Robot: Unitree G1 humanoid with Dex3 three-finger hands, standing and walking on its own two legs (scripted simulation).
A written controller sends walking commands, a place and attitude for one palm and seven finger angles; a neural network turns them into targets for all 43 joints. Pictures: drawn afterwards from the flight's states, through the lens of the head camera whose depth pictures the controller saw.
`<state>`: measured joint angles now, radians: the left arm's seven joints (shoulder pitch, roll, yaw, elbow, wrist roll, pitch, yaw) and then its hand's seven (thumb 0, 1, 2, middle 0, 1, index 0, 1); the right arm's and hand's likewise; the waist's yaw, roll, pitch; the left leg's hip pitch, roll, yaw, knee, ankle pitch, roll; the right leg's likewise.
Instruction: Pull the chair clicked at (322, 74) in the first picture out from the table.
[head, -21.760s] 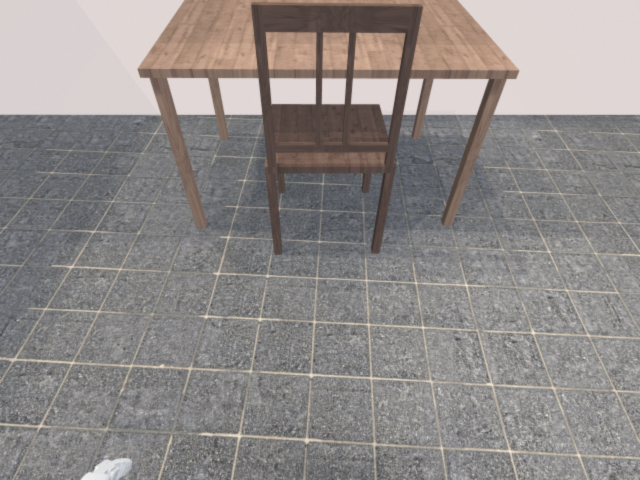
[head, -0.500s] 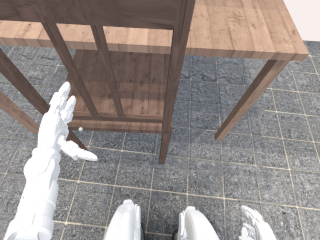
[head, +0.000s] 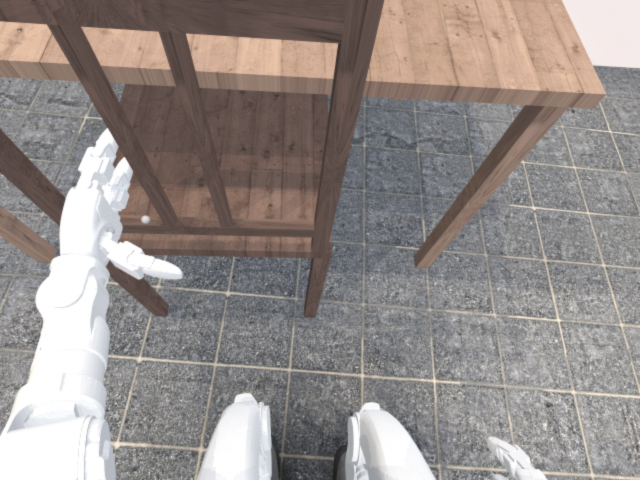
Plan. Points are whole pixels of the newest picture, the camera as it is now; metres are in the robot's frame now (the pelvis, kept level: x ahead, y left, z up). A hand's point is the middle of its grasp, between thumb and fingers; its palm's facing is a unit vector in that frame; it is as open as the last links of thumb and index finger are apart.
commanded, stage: push the fingers through the gap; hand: left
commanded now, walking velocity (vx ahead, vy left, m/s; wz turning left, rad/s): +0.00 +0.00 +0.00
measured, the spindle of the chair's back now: (133, 152) +0.49 +0.23 +0.05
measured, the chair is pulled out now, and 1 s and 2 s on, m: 0.00 0.00 0.01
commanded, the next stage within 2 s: hook a spindle and tug to test in 0.82 s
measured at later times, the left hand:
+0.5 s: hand (154, 184) +0.46 +0.21 +0.03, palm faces +0.00 -1.00 -0.05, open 17.0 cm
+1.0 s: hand (158, 189) +0.46 +0.20 +0.02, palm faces +0.01 -1.00 -0.06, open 16.9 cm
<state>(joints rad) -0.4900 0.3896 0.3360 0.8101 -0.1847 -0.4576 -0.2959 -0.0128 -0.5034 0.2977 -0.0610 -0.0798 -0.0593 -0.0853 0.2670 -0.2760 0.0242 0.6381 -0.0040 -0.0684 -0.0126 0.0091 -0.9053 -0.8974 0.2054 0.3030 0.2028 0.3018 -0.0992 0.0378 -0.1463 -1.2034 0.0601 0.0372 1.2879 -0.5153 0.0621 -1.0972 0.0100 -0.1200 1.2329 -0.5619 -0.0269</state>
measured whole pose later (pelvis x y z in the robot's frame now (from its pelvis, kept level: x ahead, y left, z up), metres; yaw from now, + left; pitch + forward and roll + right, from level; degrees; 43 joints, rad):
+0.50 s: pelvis +0.00 +0.01 +0.00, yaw -1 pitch +26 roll -5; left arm -0.66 0.42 0.34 0.94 -0.13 -0.48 -0.25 -0.01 -0.50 0.30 -0.06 -0.08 -0.06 -0.08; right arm 0.30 -0.27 0.03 0.65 -0.02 0.00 0.01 0.01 -0.91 -0.90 0.21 0.30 0.20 0.30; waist -0.12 0.05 -0.15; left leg -1.24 0.06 0.05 1.30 -0.52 0.08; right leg -1.14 0.01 -0.11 1.24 -0.56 -0.01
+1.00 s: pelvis +0.00 +0.00 +0.00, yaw +0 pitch +26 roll -4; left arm -0.64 0.42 0.36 0.96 -0.13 -0.50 -0.26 -0.01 -0.50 0.30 -0.07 -0.10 -0.06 -0.10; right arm 0.29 -0.27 0.02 0.63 -0.02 0.03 0.02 0.01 -0.91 -0.90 0.20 0.30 0.20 0.30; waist -0.12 0.04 -0.15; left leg -1.23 0.06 0.04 1.29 -0.52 0.06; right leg -1.13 0.02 -0.11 1.24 -0.56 -0.03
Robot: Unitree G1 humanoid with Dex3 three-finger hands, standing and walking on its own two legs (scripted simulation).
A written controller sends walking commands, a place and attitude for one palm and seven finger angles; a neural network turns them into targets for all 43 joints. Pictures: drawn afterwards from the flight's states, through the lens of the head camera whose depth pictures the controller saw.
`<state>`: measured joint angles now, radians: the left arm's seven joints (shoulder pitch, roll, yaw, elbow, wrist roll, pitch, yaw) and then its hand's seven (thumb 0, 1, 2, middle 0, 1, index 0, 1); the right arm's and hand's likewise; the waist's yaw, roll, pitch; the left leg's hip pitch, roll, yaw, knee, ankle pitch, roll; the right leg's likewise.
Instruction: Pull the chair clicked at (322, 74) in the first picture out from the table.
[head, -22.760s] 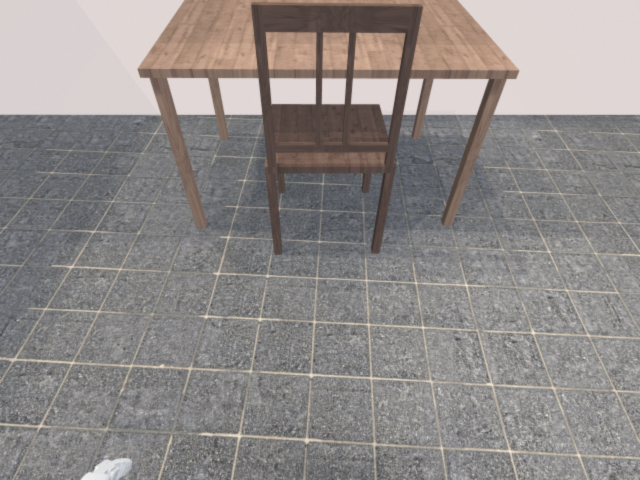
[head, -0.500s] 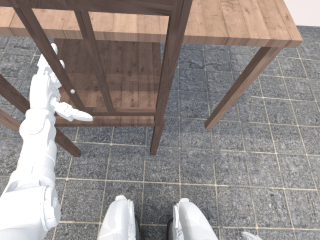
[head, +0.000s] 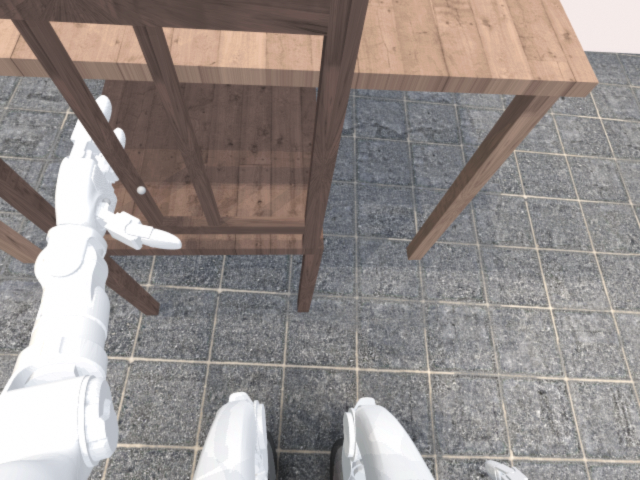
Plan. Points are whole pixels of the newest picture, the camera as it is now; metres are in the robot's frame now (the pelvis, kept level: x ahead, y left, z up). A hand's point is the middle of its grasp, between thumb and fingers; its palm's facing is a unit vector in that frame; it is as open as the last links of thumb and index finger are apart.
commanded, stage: hook a spindle and tug to test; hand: left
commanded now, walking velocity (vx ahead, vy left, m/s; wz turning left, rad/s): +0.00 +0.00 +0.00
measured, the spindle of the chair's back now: (113, 152) +0.49 +0.23 +0.06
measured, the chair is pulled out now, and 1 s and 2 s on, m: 0.00 0.01 0.08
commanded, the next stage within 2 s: step backward, pulling the chair out in 1.42 s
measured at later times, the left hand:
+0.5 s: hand (141, 189) +0.45 +0.21 +0.03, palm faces +0.03 -1.00 -0.05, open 11.6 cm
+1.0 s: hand (144, 195) +0.45 +0.20 +0.03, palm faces +0.02 -1.00 -0.04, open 5.0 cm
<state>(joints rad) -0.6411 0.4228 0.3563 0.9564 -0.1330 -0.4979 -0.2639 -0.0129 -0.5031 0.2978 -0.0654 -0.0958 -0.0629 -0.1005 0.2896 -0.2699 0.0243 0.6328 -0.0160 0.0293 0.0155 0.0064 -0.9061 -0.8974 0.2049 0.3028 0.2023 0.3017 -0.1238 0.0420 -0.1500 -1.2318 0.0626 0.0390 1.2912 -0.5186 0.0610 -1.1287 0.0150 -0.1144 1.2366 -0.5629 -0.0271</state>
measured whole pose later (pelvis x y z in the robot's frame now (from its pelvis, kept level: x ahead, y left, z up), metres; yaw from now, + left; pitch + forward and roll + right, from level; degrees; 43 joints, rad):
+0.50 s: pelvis +0.00 +0.00 +0.00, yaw +0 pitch +26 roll -4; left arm -0.63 0.42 0.35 0.95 -0.14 -0.49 -0.25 -0.01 -0.16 0.45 -0.42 -1.19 -0.38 -1.19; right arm 0.29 -0.27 0.02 0.64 -0.01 0.03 0.02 0.01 -0.91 -0.90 0.20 0.30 0.20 0.30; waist -0.12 0.04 -0.15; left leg -1.22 0.06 0.04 1.29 -0.52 0.06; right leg -1.12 0.02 -0.11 1.23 -0.56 -0.03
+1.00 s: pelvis +0.01 +0.01 +0.01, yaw +0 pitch +26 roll -5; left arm -0.56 0.36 0.31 0.86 -0.15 -0.47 -0.20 0.01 0.78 0.82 -0.47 -1.45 -0.44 -1.45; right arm 0.29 -0.26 0.01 0.63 -0.01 0.04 0.03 0.01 -0.91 -0.90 0.20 0.30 0.20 0.30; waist -0.11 0.05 -0.16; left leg -1.19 0.06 0.05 1.26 -0.52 0.07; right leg -1.09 0.01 -0.10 1.20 -0.56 -0.01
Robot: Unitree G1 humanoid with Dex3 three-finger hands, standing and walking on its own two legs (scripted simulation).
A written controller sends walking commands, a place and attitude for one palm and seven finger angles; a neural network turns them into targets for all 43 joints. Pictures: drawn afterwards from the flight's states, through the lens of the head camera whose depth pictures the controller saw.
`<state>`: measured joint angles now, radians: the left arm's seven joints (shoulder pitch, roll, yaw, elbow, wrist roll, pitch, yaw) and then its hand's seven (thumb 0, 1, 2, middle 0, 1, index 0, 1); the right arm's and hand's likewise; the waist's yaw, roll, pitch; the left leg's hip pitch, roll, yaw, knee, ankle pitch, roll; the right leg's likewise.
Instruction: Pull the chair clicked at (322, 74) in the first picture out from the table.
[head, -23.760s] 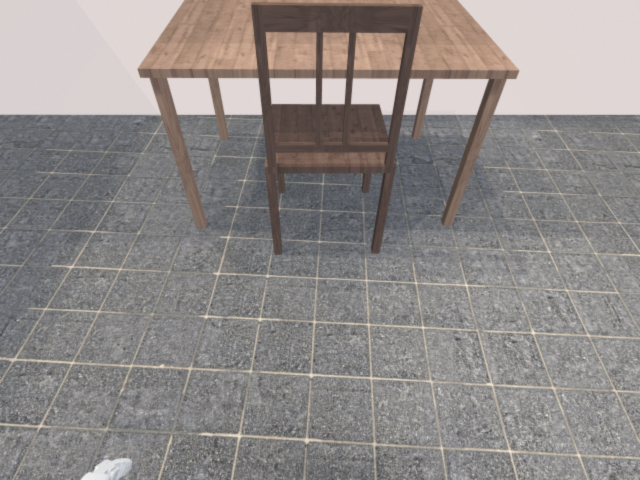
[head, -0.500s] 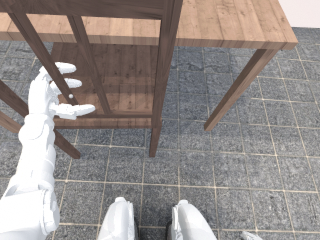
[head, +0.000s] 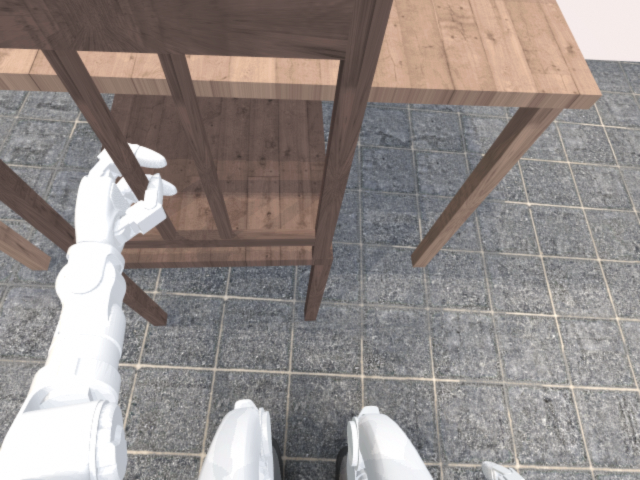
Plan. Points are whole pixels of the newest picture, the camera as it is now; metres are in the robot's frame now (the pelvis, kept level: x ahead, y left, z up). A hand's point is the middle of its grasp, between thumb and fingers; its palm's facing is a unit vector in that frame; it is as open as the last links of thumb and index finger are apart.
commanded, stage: hook a spindle and tug to test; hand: left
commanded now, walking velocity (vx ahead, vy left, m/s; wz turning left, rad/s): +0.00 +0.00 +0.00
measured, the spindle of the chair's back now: (131, 170) +0.47 +0.22 +0.05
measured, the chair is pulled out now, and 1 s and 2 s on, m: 0.01 0.08 0.23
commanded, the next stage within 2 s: step backward, pulling the chair out in 0.42 s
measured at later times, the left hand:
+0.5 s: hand (158, 231) +0.40 +0.19 +0.02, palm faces +0.03 -1.00 -0.05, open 5.0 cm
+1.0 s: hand (181, 253) +0.37 +0.15 +0.04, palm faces +0.08 -0.98 -0.15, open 4.9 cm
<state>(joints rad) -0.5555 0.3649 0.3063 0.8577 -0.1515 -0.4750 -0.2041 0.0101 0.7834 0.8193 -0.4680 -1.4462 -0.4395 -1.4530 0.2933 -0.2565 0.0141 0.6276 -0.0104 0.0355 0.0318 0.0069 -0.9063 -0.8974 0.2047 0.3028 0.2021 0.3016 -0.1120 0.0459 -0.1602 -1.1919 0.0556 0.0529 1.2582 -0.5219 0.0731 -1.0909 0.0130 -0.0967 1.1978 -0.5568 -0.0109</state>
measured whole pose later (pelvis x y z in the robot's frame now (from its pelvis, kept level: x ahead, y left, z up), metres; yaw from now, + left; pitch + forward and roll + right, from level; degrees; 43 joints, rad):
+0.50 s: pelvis +0.01 -0.01 +0.00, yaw +0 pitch +25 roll -4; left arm -0.39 0.32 0.28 0.72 -0.17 -0.49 -0.21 0.01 0.78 0.82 -0.48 -1.44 -0.43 -1.45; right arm 0.26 -0.26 0.01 0.61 0.00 0.01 0.03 0.01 -0.91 -0.90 0.20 0.30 0.20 0.30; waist -0.09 0.04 -0.17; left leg -1.15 0.05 0.05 1.24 -0.53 0.06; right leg -1.05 0.01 -0.09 1.19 -0.57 -0.02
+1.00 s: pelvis -0.01 +0.00 +0.09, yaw +1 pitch +8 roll -1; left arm -0.50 0.23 0.10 1.03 -0.08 -0.23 0.07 0.02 0.77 0.80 -0.34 -1.13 -0.49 -1.45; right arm 0.25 -0.27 -0.01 0.66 0.03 0.08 -0.10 0.01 -0.91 -0.90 0.20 0.30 0.20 0.30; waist -0.08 0.01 0.05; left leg -0.56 0.01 0.11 0.70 -0.29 0.07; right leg -0.50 0.00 -0.03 0.69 -0.33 0.00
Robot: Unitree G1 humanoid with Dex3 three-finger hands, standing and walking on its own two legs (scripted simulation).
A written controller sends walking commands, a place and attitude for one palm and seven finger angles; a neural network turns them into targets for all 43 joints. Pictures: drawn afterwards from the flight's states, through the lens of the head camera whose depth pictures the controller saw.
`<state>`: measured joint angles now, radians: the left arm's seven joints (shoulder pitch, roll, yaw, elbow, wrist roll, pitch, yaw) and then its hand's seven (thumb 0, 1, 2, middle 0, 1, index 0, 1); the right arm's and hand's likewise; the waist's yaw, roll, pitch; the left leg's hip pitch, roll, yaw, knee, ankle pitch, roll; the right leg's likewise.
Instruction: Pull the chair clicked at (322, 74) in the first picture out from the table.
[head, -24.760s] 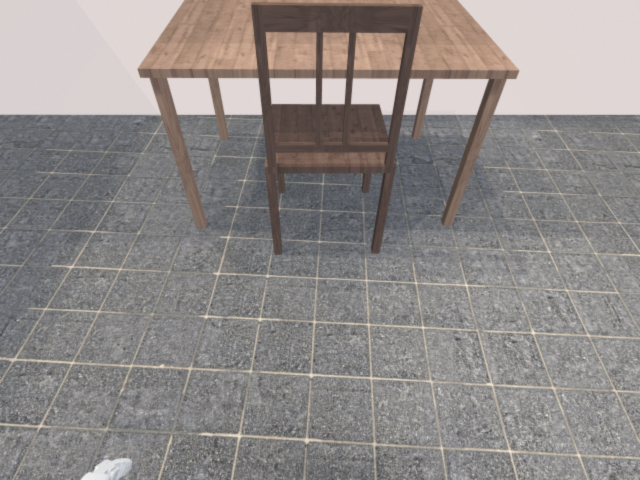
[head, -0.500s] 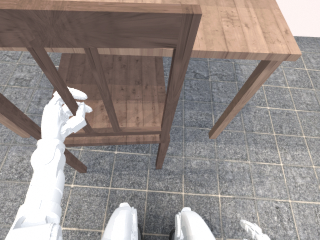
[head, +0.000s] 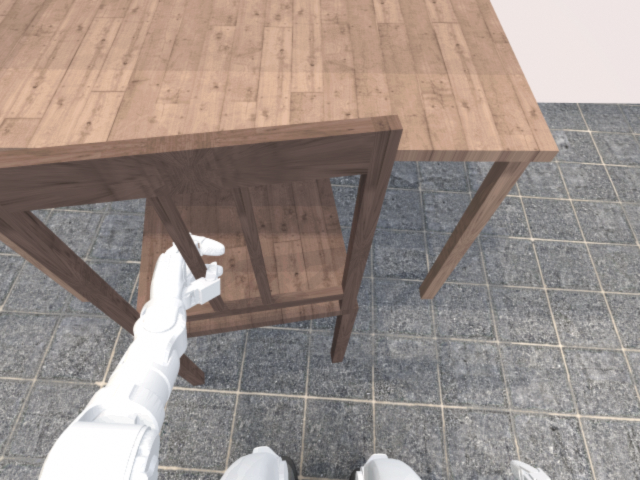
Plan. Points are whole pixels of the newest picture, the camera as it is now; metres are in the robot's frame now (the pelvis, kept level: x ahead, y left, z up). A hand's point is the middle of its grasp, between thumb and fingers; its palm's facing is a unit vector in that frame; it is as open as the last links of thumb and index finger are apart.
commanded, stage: step backward, pulling the chair out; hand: left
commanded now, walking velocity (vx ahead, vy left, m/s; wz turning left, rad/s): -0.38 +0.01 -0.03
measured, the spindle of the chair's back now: (195, 263) +0.40 +0.18 -0.04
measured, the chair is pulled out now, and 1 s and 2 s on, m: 0.08 0.23 0.43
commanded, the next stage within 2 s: none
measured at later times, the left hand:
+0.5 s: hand (231, 343) +0.29 +0.12 -0.05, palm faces -0.05 -0.99 -0.16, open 5.0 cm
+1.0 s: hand (241, 388) +0.23 +0.10 -0.05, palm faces +0.11 -0.97 -0.21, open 5.1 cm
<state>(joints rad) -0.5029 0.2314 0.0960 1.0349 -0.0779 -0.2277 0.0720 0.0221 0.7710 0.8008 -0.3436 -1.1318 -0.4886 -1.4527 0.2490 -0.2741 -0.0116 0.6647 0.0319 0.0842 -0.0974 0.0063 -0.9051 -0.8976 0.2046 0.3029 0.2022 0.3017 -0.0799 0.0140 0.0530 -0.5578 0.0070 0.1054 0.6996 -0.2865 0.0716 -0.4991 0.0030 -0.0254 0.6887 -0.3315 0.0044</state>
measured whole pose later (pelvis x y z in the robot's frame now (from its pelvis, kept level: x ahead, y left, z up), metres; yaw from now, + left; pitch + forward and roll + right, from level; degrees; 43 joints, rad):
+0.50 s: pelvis -0.05 +0.00 +0.01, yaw +0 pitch +2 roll -1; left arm -0.44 0.15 -0.05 1.07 -0.06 -0.26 0.10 0.01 0.74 0.80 -0.30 -1.17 -0.49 -1.45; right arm 0.24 -0.31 -0.02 0.78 0.06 -0.03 -0.13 0.01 -0.91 -0.90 0.20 0.30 0.20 0.30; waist -0.06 0.02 0.09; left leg -0.46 0.00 0.10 0.58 -0.15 0.08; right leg -0.42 0.00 -0.03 0.60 -0.25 0.01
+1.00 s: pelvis -0.12 -0.06 +0.01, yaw -4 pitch +1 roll -1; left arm -0.42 0.19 0.14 1.02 -0.08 -0.23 0.09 0.02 0.71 0.82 -0.34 -1.15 -0.49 -1.45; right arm 0.19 -0.26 0.00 0.81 0.03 -0.03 -0.09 0.01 -0.90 -0.90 0.21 0.30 0.21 0.30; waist -0.02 0.07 0.18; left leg -0.55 0.03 -0.01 0.89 -0.39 -0.03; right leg -0.26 -0.03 -0.01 0.61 -0.37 0.02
